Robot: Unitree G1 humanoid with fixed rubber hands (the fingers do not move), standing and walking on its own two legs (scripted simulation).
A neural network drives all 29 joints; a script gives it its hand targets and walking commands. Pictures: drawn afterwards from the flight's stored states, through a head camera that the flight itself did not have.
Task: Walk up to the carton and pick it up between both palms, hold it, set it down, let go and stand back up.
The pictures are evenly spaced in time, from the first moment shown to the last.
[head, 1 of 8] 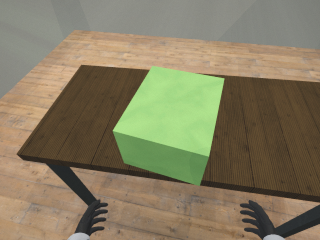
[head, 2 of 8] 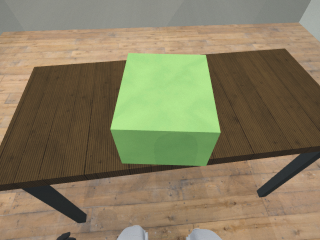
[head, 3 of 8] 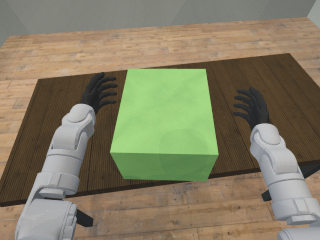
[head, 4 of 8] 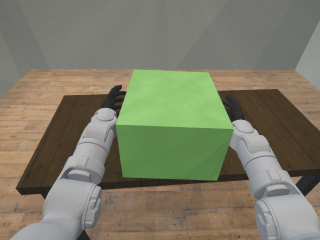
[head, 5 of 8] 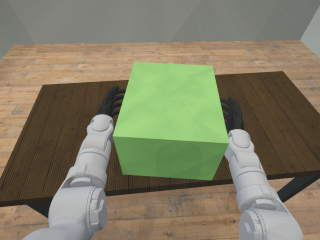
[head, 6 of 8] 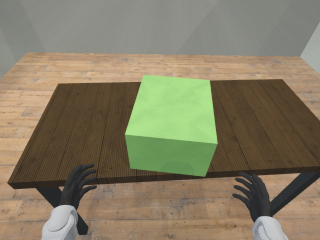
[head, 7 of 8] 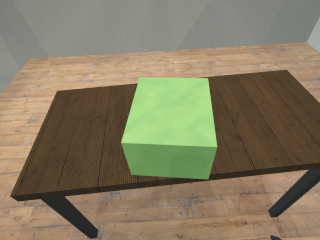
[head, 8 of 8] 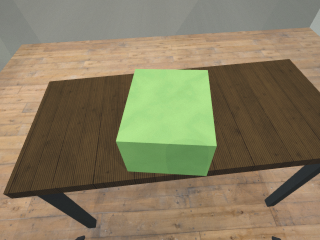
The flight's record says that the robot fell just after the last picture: no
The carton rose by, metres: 0.17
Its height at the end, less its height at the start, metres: +0.00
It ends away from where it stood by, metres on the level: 0.01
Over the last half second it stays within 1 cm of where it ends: yes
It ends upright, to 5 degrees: yes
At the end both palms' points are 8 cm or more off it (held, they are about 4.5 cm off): yes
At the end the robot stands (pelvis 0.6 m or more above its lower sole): yes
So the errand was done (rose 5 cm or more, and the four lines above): yes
